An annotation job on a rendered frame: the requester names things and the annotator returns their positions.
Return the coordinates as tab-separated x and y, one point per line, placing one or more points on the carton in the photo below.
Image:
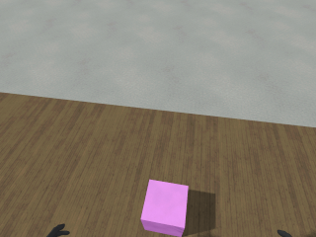
165	208

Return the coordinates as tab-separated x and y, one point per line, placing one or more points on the robot left hand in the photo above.
57	231

